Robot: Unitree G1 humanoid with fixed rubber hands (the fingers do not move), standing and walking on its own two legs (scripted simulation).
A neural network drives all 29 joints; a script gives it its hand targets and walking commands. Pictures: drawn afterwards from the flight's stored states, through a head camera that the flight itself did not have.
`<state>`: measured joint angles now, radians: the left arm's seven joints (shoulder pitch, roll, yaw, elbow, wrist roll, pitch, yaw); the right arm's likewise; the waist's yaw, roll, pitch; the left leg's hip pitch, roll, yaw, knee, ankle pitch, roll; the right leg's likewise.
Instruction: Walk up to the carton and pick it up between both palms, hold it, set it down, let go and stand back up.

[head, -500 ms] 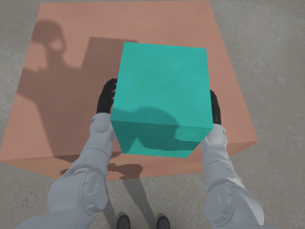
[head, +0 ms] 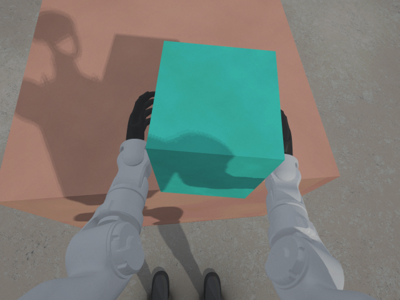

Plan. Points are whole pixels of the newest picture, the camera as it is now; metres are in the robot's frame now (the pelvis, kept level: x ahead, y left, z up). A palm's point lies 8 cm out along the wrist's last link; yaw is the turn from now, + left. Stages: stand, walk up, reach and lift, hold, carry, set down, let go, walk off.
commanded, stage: let go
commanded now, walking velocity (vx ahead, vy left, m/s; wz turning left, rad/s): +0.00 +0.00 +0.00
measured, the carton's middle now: (210, 131) +0.44 -0.05 -0.01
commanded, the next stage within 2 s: stand in 1.06 s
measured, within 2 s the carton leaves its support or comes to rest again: neither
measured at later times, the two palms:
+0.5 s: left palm (138, 131) +0.44 +0.10 -0.01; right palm (280, 145) +0.40 -0.19 -0.01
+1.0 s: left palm (117, 128) +0.45 +0.14 +0.00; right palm (299, 145) +0.40 -0.23 -0.01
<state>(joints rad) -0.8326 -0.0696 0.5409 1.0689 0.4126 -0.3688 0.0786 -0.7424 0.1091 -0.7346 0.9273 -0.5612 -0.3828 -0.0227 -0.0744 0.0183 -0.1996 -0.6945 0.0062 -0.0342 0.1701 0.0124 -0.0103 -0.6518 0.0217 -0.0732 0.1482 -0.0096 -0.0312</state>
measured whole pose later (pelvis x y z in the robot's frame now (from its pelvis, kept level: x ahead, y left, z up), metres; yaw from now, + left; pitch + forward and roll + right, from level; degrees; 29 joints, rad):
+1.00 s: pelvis +0.00 +0.01 -0.01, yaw -7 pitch +32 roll -1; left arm -0.85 0.14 0.18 1.26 -0.04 -0.37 0.11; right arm -0.81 -0.21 -0.11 1.24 0.14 -0.35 -0.05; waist 0.01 0.02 -0.30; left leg -0.81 0.04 0.05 0.35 -0.09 0.00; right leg -0.76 0.05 0.03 0.25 -0.03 -0.01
